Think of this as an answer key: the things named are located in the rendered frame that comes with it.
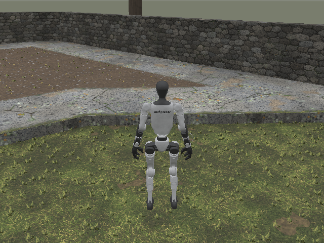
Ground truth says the robot torso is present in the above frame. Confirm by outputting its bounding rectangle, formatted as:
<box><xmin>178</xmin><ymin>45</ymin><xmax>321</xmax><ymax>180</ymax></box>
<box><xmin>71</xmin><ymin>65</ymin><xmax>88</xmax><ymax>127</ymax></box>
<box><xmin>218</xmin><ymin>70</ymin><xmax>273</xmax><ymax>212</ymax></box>
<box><xmin>150</xmin><ymin>101</ymin><xmax>174</xmax><ymax>152</ymax></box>

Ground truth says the robot left forearm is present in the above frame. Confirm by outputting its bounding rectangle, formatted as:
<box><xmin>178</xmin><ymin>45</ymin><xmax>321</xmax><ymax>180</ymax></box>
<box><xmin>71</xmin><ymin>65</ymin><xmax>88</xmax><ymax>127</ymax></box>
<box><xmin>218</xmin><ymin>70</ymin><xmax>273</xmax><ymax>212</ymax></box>
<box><xmin>133</xmin><ymin>123</ymin><xmax>143</xmax><ymax>147</ymax></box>

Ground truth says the robot right forearm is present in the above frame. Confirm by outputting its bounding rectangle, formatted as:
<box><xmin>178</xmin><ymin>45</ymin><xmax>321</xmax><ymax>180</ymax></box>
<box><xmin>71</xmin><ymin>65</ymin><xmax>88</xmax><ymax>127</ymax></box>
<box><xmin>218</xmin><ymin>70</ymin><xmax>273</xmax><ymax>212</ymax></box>
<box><xmin>181</xmin><ymin>124</ymin><xmax>191</xmax><ymax>148</ymax></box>

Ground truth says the right robot hand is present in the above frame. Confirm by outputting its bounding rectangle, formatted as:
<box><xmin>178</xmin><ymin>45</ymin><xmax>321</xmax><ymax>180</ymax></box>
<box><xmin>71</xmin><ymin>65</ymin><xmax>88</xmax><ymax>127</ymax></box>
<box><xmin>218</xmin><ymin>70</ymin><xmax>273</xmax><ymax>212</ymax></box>
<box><xmin>181</xmin><ymin>146</ymin><xmax>192</xmax><ymax>160</ymax></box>

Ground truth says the robot right upper arm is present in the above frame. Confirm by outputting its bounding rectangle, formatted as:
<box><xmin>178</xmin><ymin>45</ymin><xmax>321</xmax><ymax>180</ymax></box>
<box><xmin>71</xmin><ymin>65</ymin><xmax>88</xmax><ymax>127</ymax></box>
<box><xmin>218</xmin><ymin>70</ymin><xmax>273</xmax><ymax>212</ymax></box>
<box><xmin>173</xmin><ymin>103</ymin><xmax>186</xmax><ymax>131</ymax></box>

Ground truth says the right robot foot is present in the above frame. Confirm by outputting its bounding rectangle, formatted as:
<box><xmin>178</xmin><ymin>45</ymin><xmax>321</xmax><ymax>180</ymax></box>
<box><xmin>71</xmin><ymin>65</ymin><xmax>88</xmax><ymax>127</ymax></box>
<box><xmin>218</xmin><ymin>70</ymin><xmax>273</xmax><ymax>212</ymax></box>
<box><xmin>170</xmin><ymin>195</ymin><xmax>178</xmax><ymax>209</ymax></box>

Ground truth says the left robot hand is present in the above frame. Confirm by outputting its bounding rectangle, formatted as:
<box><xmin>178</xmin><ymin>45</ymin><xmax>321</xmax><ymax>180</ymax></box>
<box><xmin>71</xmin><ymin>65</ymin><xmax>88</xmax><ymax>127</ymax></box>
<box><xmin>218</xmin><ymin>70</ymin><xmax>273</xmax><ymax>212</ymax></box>
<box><xmin>132</xmin><ymin>146</ymin><xmax>144</xmax><ymax>159</ymax></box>

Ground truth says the robot left upper arm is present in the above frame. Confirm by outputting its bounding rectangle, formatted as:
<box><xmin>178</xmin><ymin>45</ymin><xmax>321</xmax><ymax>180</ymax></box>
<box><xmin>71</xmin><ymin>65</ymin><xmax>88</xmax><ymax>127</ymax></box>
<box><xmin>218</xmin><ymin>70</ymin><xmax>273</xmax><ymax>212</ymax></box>
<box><xmin>138</xmin><ymin>103</ymin><xmax>151</xmax><ymax>131</ymax></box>

